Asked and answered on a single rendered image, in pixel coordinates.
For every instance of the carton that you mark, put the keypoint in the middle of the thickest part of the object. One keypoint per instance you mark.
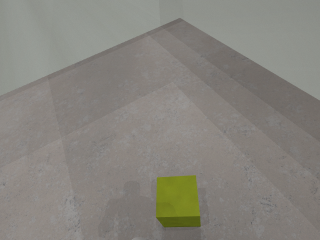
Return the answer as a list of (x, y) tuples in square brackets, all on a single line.
[(177, 203)]

